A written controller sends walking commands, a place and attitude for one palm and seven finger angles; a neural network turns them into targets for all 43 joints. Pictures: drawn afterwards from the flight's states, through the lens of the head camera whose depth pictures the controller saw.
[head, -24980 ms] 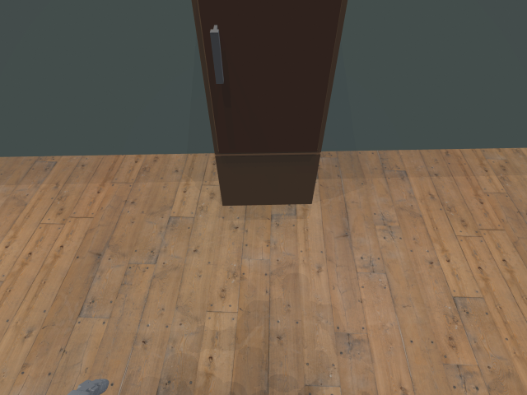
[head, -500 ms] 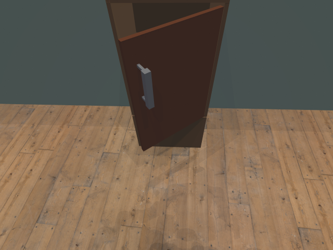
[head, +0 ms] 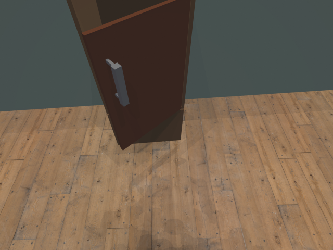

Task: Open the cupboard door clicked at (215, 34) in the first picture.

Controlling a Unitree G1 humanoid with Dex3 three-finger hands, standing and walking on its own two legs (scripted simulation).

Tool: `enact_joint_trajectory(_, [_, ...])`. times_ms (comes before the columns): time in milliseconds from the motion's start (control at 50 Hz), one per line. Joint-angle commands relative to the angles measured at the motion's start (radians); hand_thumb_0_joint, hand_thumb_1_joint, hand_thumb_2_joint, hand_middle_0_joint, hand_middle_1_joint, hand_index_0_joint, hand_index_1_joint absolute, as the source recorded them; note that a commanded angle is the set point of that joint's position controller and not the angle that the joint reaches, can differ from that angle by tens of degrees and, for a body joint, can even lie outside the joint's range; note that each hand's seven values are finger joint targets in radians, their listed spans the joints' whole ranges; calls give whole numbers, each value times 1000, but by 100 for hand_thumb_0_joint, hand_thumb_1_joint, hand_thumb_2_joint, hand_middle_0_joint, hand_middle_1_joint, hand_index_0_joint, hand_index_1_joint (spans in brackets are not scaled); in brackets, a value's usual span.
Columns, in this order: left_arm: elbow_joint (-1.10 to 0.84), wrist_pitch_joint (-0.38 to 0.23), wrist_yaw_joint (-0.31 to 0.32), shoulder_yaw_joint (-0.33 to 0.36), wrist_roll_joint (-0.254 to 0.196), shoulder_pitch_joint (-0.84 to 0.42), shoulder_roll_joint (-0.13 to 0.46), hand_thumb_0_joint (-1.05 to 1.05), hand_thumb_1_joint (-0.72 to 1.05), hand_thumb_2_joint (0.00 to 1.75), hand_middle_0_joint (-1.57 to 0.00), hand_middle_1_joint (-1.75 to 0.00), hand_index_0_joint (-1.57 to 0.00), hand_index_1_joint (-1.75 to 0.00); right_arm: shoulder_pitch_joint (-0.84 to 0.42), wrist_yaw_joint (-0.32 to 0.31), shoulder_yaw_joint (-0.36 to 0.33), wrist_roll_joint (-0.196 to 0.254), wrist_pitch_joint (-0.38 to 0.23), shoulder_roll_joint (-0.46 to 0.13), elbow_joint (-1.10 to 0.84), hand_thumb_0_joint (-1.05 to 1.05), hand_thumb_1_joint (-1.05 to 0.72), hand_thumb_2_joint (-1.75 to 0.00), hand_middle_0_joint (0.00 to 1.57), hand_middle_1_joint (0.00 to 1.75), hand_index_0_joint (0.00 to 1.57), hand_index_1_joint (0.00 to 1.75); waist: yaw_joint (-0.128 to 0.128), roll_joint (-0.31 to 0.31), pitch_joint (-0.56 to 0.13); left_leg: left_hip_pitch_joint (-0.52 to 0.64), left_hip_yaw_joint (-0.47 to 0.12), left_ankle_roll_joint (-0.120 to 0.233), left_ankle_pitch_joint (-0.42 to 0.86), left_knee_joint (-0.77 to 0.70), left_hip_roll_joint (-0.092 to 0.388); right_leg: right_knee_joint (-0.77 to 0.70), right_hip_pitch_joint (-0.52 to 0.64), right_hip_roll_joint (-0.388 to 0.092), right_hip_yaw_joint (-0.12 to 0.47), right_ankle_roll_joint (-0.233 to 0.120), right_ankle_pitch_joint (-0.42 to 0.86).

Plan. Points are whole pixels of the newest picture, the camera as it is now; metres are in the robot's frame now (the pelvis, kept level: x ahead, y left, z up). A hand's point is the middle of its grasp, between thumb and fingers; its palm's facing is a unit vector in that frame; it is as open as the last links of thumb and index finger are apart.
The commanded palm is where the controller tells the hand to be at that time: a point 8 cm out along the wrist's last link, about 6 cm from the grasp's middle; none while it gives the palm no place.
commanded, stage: walk to a spot facing it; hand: left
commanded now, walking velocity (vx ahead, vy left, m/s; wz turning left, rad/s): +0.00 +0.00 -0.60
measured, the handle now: (117, 83) +0.59 +0.20 +0.03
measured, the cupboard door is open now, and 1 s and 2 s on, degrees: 38 38 38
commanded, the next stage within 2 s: none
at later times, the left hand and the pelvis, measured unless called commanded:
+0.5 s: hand out of the picture +0.10 +0.19 -0.18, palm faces -0.23 -0.94 -0.24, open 7.4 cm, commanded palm none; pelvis -0.01 +0.00 -0.01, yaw -17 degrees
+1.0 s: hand (131, 235) +0.18 +0.12 -0.18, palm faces -0.55 -0.81 -0.21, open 7.4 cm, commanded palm none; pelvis -0.01 -0.01 -0.01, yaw -34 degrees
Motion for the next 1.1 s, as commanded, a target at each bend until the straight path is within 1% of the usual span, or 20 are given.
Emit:
enact_joint_trajectory(0, [-127, 1, 1, 48, 4, -25, 108, 0, 90, 90, -20, -30, -20, -30, 57, -21, -51, -8, -27, -209, -69, 0, -90, -90, 20, 30, 20, 30, -3, 247, -75, 78, -281, 206, 274, -221, 376, 401, -174, -60, -44, 29, -272])
enact_joint_trajectory(80, [-114, -12, -12, 57, 6, 102, 84, 0, 90, 90, -20, -30, -20, -30, -11, -19, -55, -9, -29, -208, -96, 0, -90, -90, 20, 30, 20, 30, 72, 91, -116, -10, -70, 97, 373, 31, 263, 73, 63, -91, -92, 23, -59])
enact_joint_trajectory(100, [-105, -23, -4, 73, 15, 156, 148, 0, 90, 90, -20, -30, -20, -30, -28, -16, -58, 4, -20, -176, -117, 0, -90, -90, 20, 30, 20, 30, 90, -115, -95, -119, 9, 20, 147, 229, 125, -140, 118, -164, 78, -9, 210])
enact_joint_trajectory(120, [-104, -30, 13, 91, 19, 160, 250, 0, 90, 90, -20, -30, -20, -30, -31, -7, -49, 17, -13, -103, -150, 0, -90, -90, 20, 30, 20, 30, 82, -357, -66, -322, 35, -33, -316, 465, -29, -268, 166, -402, 426, -112, 422])
enact_joint_trajectory(160, [-135, -22, 21, 87, 9, 94, 229, 0, 90, 90, -20, -30, -20, -30, -42, -1, -53, 16, 4, -117, -140, 0, -90, -90, 20, 30, 20, 30, 51, -167, -36, -346, -139, -17, -266, 675, 0, -286, 38, -358, 456, -197, 46])
enact_joint_trajectory(300, [-137, -35, 34, 86, 14, 84, 192, 0, 90, 90, -20, -30, -20, -30, -35, -5, -31, 26, -19, -55, -152, 0, -90, -90, 20, 30, 20, 30, 35, -103, -170, -220, -122, -31, -195, 314, -32, -141, 172, -268, 362, -173, 514])
enact_joint_trajectory(380, [-150, -23, 25, 84, 6, 27, 182, 0, 90, 90, -20, -30, -20, -30, 59, -17, -34, 31, -26, -76, -135, 0, -90, -90, 20, 30, 20, 30, -23, -150, -169, 2, -126, -18, -8, 0, -47, -96, 35, -194, 340, -82, 414])
enact_joint_trajectory(400, [-165, -20, 21, 75, 0, 13, 153, 0, 90, 90, -20, -30, -20, -30, 87, -21, -42, 27, -33, -113, -131, 0, -90, -90, 20, 30, 20, 30, -36, -55, -171, 142, -187, 5, 26, -118, 22, -41, -98, -131, 289, -31, 280])
enact_joint_trajectory(440, [-222, -21, -3, 60, -5, -9, 101, 0, 90, 90, -20, -30, -20, -30, 92, -31, -65, -3, -40, -252, -156, 0, -90, -90, 20, 30, 20, 30, -36, 305, -125, 177, -542, 207, 242, -245, 436, 359, -336, 2, -19, 73, -338])
enact_joint_trajectory(460, [-237, -22, -12, 68, 4, -15, 123, 0, 90, 90, -20, -30, -20, -30, 70, -24, -60, -10, -39, -253, -179, 0, -90, -90, 20, 30, 20, 30, -35, 160, -112, 31, -528, 260, 167, -241, 457, 511, -285, -50, -8, 79, -330])
enact_joint_trajectory(520, [-222, -11, -26, 64, 5, -44, 101, 0, 90, 90, -20, -30, -20, -30, -13, -21, -47, -17, -45, -186, -188, 0, -90, -90, 20, 30, 20, 30, 10, 236, -66, 15, -242, 168, 484, -132, 282, 497, -273, -87, -58, 85, -259])
enact_joint_trajectory(600, [-213, -25, -33, 54, 5, 25, 92, 0, 90, 90, -20, -30, -20, -30, 27, -14, -63, -9, -34, -223, -185, 0, -90, -90, 20, 30, 20, 30, 12, 170, -150, 37, -102, 76, 513, 49, 220, 103, -14, -33, -177, 58, -77])
enact_joint_trajectory(620, [-197, -27, -31, 62, 3, 83, 117, 0, 90, 90, -20, -30, -20, -30, 5, -10, -66, 0, -30, -223, -193, 0, -90, -90, 20, 30, 20, 30, 45, 126, -153, -55, -76, 40, 372, 128, 191, -23, 106, -47, -152, 44, 72])
enact_joint_trajectory(660, [-184, -34, -3, 95, 12, 157, 306, 0, 90, 90, -20, -30, -20, -30, -45, 0, -43, 23, -17, -115, -257, 0, -90, -90, 20, 30, 20, 30, 97, -348, -133, -358, -22, -48, -392, 541, -19, -247, 194, -449, 435, -164, 435])
enact_joint_trajectory(700, [-211, -21, 10, 98, 16, 68, 279, 0, 90, 90, -20, -30, -20, -30, -52, 4, -45, 21, -13, -133, -252, 0, -90, -90, 20, 30, 20, 30, 59, -232, -105, -358, -136, -25, -311, 641, 14, -238, 68, -375, 460, -213, 83])
enact_joint_trajectory(860, [-228, -10, 9, 68, 3, -47, 203, 0, 90, 90, -20, -30, -20, -30, 138, -4, -32, 23, -30, -122, -157, 0, -90, -90, 20, 30, 20, 30, -52, -91, -155, 91, -113, -15, -8, -36, -17, -83, -158, -180, 264, -45, 78])
enact_joint_trajectory(900, [-269, -7, -10, 45, -8, -39, 124, 0, 90, 90, -20, -30, -20, -30, 142, -15, -59, -4, -44, -285, -187, 0, -90, -90, 20, 30, 20, 30, -46, 340, -110, 97, -585, 159, -116, -307, 422, 348, -364, -5, -31, 68, -325])
enact_joint_trajectory(920, [-282, -16, -22, 57, 0, -65, 157, 0, 90, 90, -20, -30, -20, -30, 121, -17, -58, -9, -51, -298, -201, 0, -90, -90, 20, 30, 20, 30, -43, 199, -110, -4, -590, 238, -15, -287, 457, 494, -316, -65, -11, 72, -308])
enact_joint_trajectory(1000, [-240, -4, -40, 48, 5, -65, 90, 0, 90, 90, -20, -30, -20, -30, 44, -15, -40, -15, -51, -216, -192, 0, -90, -90, 20, 30, 20, 30, 4, 233, -74, -5, -183, 135, 382, -143, 260, 470, -250, -91, -114, 89, -231])
enact_joint_trajectory(1080, [-232, -18, -39, 38, -2, -54, 81, 0, 90, 90, -20, -30, -20, -30, 133, -9, -53, -9, -45, -240, -160, 0, -90, -90, 20, 30, 20, 30, -26, 231, -170, 94, -94, 100, 540, -29, 259, 165, -77, -50, -187, 63, -166])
